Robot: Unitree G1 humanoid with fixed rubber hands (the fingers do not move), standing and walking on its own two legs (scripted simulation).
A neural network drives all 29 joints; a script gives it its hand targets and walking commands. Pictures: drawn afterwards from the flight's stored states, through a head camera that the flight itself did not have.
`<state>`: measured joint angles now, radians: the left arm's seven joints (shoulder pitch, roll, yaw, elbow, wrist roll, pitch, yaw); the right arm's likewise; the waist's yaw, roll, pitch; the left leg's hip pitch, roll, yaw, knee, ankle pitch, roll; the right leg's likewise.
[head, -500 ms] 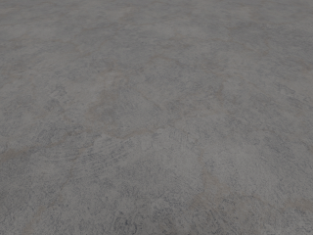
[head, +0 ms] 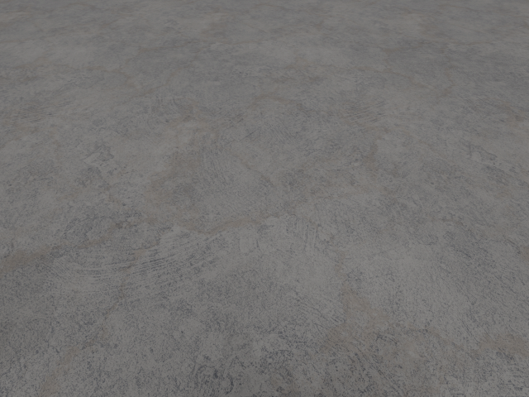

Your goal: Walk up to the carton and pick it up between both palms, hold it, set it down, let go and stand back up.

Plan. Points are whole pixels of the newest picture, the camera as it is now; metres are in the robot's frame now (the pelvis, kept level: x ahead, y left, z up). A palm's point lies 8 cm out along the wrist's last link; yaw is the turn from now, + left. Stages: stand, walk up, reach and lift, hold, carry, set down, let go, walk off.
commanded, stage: stand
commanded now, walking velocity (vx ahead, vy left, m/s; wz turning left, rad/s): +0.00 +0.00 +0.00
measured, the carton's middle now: out of the picture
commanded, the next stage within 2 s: none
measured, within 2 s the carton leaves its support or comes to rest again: neither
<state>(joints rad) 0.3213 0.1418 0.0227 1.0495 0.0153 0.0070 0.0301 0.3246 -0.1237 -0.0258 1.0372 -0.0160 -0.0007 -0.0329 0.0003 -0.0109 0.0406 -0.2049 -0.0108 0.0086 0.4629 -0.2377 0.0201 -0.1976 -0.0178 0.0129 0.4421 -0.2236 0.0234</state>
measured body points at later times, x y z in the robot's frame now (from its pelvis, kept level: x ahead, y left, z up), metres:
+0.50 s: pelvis +0.00 +0.00 +0.00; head +0.01 +0.00 +0.45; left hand -0.04 +0.20 -0.16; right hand -0.02 -0.21 -0.16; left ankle +0.01 +0.11 -0.74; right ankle +0.01 -0.14 -0.74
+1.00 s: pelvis +0.01 -0.01 +0.00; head +0.01 -0.01 +0.45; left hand -0.03 +0.19 -0.16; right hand -0.02 -0.21 -0.16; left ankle +0.01 +0.11 -0.74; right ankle +0.01 -0.14 -0.74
